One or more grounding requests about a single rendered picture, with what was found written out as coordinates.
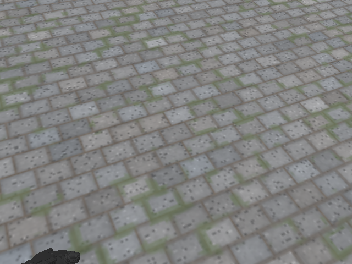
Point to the robot left hand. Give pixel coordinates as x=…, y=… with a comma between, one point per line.
x=55, y=257

